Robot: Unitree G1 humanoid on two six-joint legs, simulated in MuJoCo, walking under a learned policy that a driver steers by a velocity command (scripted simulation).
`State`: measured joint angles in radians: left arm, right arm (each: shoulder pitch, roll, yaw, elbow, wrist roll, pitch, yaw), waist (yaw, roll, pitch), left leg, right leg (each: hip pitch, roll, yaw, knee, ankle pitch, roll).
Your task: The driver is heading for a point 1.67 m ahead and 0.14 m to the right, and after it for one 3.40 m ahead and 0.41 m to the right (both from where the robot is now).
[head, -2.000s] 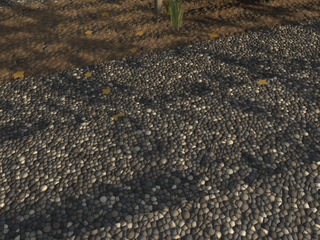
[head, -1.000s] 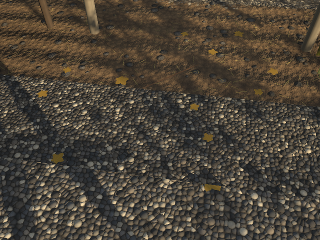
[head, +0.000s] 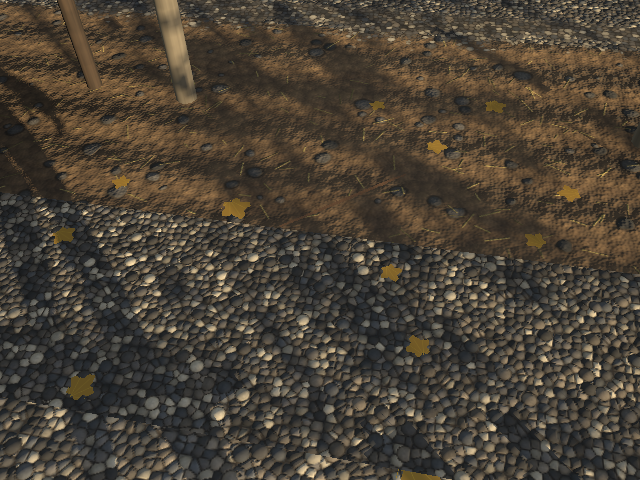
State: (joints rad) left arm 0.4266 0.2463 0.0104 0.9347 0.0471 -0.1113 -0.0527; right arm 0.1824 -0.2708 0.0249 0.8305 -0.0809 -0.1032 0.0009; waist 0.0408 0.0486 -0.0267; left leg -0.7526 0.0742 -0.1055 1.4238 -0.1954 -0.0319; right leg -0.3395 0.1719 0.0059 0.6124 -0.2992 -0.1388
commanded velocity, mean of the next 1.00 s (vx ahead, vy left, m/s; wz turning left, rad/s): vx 0.23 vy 0.00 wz -0.23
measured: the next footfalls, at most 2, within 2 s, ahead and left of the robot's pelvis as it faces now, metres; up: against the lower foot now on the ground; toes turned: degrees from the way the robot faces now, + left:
left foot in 0.30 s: +0.28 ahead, +0.07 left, +0.00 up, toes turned -15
right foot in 0.56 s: +0.15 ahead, -0.12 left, +0.00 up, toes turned -17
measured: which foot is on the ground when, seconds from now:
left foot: up 0.00-0.28, down 0.30-0.62, up 0.64-1.00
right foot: down 0.00-0.30, up 0.32-0.54, down 0.56-1.00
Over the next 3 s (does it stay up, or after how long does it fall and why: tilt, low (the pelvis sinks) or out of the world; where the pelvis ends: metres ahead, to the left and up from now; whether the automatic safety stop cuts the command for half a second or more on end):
stays up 1.44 -0.13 -0.12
